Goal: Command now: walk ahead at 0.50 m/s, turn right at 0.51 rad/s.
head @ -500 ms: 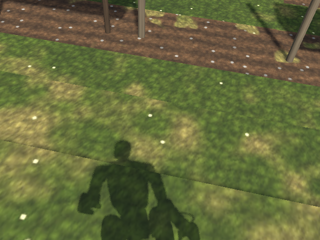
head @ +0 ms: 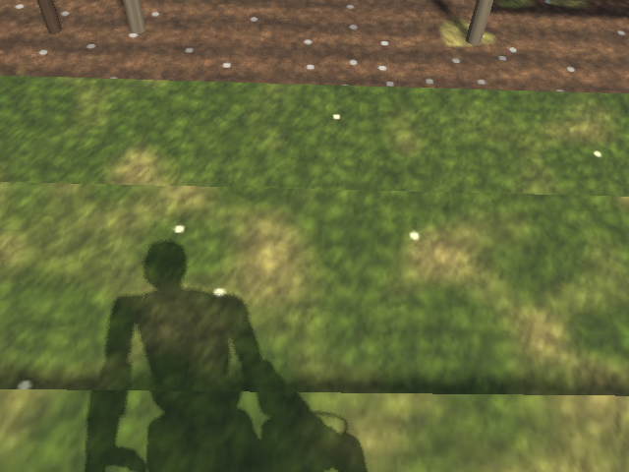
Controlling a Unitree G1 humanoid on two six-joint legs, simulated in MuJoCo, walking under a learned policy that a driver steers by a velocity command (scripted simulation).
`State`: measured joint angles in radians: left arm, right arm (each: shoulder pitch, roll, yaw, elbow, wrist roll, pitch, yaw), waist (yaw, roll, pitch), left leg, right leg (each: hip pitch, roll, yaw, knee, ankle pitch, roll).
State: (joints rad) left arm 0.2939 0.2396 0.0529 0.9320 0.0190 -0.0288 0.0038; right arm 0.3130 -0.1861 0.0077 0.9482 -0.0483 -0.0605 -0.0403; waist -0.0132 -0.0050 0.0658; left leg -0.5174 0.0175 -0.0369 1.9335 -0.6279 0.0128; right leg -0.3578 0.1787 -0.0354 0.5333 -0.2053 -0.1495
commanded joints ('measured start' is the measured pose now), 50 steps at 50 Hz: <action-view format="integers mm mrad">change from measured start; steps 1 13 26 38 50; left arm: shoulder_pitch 164 201 -8 134 107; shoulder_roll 125 144 80 272 100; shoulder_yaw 15 30 17 40 17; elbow -12 -53 -167 -158 -93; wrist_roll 1 2 19 29 2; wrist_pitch -26 -1 26 -31 -53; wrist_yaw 8 4 -30 0 13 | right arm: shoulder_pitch -61 -274 8 226 -28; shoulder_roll -138 -115 -151 -57 -130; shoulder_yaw -24 -21 -72 -56 -105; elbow -134 -247 -92 -101 -112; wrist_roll -25 25 39 56 17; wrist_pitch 13 -13 -35 9 110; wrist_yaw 21 43 52 52 89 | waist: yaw -7 36 40 103 21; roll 209 -53 114 -310 -62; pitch -33 -47 -47 -274 -22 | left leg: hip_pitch -391 186 309 -54 -213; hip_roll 100 -61 190 -63 49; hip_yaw -49 14 -140 46 -40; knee -319 -1390 -1719 -974 -825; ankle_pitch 195 436 690 144 467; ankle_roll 5 4 188 43 26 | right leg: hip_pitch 173 181 -224 618 342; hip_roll -468 -257 -188 -563 -451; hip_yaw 543 467 115 513 75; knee -197 -53 411 -211 -328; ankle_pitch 235 449 -6 -169 364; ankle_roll -214 -53 117 9 -24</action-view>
